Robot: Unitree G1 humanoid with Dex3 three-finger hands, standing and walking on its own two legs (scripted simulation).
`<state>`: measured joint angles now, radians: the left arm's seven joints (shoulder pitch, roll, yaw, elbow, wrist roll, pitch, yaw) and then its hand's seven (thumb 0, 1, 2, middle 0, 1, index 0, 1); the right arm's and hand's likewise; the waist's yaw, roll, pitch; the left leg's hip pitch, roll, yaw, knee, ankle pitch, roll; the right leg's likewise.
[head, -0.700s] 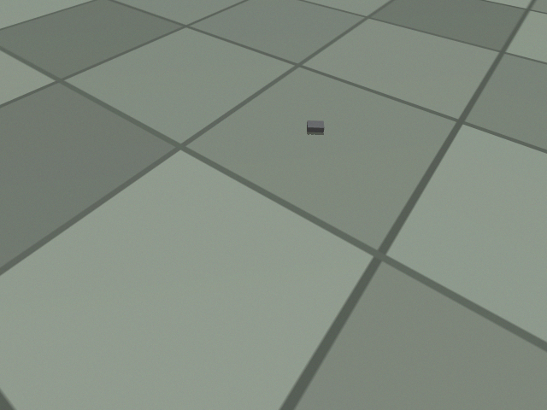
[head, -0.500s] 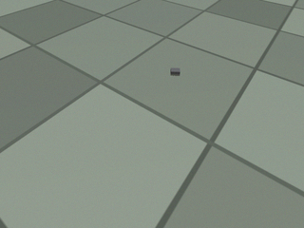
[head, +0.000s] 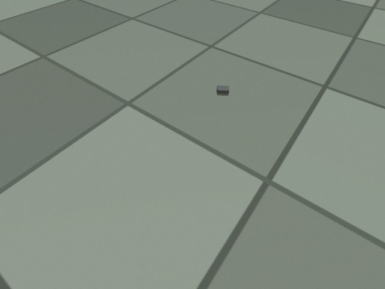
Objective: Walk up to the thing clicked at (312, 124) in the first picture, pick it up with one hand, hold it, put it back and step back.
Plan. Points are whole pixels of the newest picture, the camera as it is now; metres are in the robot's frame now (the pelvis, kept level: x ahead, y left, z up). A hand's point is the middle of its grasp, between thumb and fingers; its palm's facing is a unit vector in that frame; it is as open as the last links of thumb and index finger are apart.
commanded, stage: stand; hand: left
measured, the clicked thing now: (222, 89) +1.78 -0.25 -0.76
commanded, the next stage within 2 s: walk up in 0.42 s
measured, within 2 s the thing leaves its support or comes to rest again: neither
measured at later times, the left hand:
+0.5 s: hand out of the picture +0.08 +0.26 -0.15, palm faces -0.03 -0.94 -0.33, open 7.4 cm
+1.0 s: hand (136, 267) +0.20 +0.15 -0.15, palm faces +0.00 -0.94 -0.34, open 7.4 cm
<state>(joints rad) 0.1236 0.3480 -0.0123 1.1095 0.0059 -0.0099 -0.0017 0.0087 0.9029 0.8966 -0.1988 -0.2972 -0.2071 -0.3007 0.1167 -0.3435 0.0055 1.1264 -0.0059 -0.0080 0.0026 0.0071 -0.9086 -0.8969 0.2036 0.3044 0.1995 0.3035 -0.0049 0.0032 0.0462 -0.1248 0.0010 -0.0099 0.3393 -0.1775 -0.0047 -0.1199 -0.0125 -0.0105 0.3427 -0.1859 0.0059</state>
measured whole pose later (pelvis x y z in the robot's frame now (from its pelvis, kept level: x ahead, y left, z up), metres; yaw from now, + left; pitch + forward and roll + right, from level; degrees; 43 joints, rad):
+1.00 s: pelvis +0.17 -0.13 -0.01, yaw -3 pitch -3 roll -1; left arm 0.32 0.40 0.07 0.98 0.02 -0.04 -0.08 0.01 0.90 0.90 -0.20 -0.30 -0.21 -0.30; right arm 0.21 -0.42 -0.06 0.96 -0.01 -0.06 0.07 0.01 -0.91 -0.90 0.20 0.30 0.20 0.30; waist 0.06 0.03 0.02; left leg -0.51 0.07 0.05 0.95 -0.33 0.02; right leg -0.14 0.00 -0.10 0.47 -0.30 -0.04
